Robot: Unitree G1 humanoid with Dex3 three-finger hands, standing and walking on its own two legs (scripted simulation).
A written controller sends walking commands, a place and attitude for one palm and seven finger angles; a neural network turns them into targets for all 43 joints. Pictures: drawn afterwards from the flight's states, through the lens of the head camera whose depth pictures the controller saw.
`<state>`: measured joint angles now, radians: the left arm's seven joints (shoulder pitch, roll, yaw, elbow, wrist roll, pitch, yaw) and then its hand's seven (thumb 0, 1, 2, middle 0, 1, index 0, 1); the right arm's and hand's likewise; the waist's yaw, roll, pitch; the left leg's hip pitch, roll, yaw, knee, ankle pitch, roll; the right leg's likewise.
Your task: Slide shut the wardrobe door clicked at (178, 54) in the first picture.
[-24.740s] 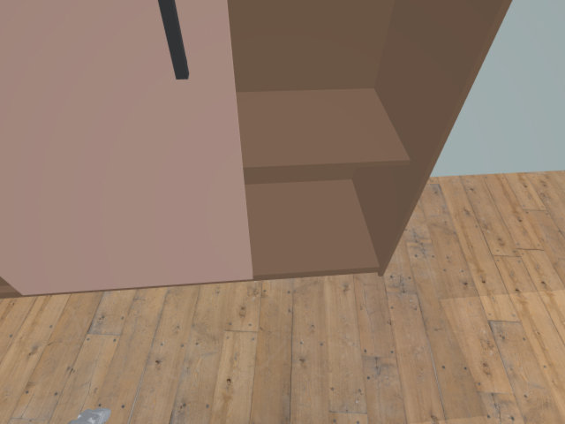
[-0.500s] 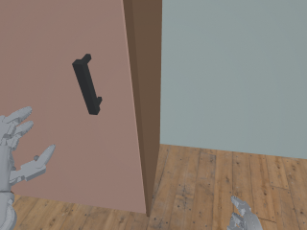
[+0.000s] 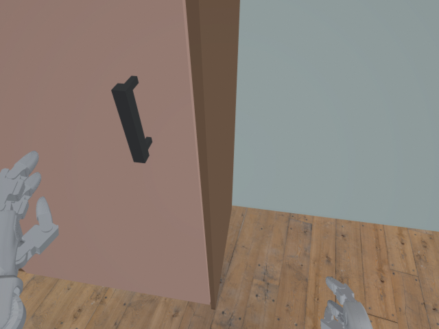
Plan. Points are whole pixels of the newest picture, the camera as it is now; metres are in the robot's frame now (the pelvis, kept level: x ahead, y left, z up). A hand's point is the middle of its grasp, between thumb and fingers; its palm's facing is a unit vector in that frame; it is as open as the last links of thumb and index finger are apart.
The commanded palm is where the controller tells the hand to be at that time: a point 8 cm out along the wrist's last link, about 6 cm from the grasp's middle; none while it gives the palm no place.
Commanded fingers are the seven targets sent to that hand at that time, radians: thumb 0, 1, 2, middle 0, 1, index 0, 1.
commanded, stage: step back with the hand held close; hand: left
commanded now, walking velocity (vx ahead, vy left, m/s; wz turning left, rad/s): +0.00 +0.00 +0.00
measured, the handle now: (137, 120) +0.38 +0.21 +0.22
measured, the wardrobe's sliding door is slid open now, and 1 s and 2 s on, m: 0.00 0.00 0.00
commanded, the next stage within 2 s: stop stepping back and stand still in 1.54 s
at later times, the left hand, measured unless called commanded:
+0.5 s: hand (55, 232) +0.19 +0.27 +0.15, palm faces +0.34 -0.79 -0.50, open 7.4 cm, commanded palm +0.13 +0.31 +0.17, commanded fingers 0.00 0.90 0.90 -0.20 -0.30 -0.20 -0.30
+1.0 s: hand (18, 266) +0.13 +0.28 +0.16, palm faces +0.44 -0.79 -0.44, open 7.4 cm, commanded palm +0.07 +0.32 +0.17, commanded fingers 0.00 0.90 0.90 -0.20 -0.30 -0.20 -0.30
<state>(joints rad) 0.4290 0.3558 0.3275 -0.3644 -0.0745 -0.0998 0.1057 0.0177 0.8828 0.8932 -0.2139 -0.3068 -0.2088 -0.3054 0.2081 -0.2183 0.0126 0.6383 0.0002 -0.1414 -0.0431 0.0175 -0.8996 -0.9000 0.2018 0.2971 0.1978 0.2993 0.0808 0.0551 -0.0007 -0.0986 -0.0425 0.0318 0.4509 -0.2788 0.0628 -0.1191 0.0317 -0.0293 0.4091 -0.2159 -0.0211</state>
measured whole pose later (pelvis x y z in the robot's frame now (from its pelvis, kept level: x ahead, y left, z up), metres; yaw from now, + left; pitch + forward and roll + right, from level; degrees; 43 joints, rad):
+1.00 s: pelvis -0.08 +0.02 -0.02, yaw -2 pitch +0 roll -1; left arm 0.46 0.38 0.45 -0.51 0.01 -0.29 0.13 0.02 0.89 0.90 -0.22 -0.30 -0.21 -0.30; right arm 0.23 -0.22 0.00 0.56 -0.01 -0.10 -0.05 0.02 -0.90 -0.90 0.20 0.30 0.20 0.30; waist 0.01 -0.02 0.04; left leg -0.41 -0.05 0.09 0.67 -0.26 0.11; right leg -0.44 0.02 0.01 0.61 -0.17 0.01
